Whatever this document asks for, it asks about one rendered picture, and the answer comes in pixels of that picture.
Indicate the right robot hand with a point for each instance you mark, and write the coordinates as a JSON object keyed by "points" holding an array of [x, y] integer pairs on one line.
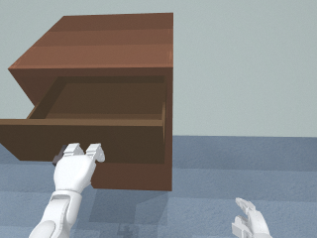
{"points": [[246, 228]]}

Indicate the robot left forearm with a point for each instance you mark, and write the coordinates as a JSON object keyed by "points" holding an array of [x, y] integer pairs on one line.
{"points": [[59, 216]]}

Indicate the handle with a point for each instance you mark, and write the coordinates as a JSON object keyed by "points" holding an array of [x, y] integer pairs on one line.
{"points": [[59, 156]]}

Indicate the drawer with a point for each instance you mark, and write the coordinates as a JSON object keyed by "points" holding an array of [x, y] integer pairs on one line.
{"points": [[126, 114]]}

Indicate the cabinet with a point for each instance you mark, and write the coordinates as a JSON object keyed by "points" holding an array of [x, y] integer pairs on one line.
{"points": [[139, 44]]}

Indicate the left robot hand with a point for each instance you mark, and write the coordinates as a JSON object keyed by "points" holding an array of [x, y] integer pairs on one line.
{"points": [[75, 169]]}

